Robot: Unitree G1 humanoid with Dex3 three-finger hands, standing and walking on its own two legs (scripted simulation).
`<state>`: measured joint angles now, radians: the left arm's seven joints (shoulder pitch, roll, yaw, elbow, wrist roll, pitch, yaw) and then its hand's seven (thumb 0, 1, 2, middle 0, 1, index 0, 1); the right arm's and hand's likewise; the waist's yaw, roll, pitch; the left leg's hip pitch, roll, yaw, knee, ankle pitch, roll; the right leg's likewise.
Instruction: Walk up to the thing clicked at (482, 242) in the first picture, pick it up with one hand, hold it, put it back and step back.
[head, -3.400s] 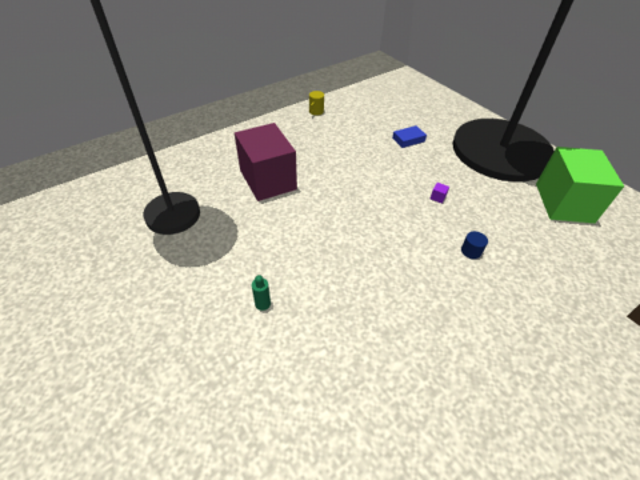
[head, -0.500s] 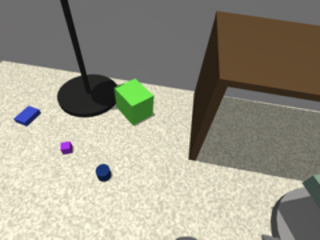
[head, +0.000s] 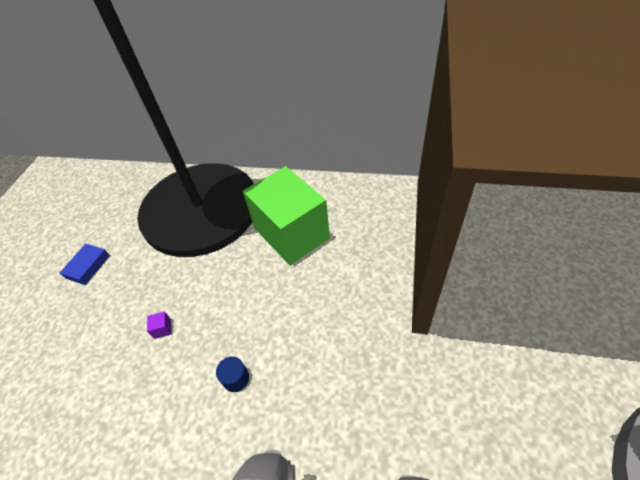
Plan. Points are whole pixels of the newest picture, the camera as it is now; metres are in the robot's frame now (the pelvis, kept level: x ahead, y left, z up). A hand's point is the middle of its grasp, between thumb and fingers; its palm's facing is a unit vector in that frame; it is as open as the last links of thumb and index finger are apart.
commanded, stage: walk up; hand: left
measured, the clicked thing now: (233, 374) +0.51 +0.35 -0.72
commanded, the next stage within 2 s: stand in 1.34 s
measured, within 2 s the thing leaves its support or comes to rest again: neither
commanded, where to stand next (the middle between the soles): +0.10 +0.05 m, yaw +1 degrees
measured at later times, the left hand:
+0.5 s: hand out of the picture +0.06 +0.31 -0.16, palm faces +0.01 -0.93 -0.36, open 7.4 cm
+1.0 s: hand out of the picture +0.10 +0.29 -0.13, palm faces -0.01 -0.93 -0.35, open 7.4 cm
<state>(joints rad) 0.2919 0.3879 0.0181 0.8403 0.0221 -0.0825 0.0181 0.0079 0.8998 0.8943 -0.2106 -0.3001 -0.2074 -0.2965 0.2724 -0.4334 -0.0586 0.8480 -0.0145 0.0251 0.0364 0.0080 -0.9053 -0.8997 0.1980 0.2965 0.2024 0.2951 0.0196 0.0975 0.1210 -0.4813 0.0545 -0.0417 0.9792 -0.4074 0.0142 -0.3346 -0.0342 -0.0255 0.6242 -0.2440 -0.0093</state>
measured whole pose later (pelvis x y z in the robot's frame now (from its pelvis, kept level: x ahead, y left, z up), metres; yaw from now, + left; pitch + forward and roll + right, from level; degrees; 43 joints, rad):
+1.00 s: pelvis +0.02 +0.03 +0.02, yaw +1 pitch -3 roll +0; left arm 0.09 0.34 -0.01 1.14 0.01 -0.03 0.00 0.01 0.90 0.89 -0.21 -0.30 -0.20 -0.30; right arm 0.08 -0.37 -0.01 1.15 0.00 0.01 0.03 0.01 -0.90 -0.90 0.20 0.30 0.20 0.30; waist 0.00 0.02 0.06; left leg -0.18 0.04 0.02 0.40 -0.17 -0.02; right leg -0.15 -0.04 0.00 0.39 -0.19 0.04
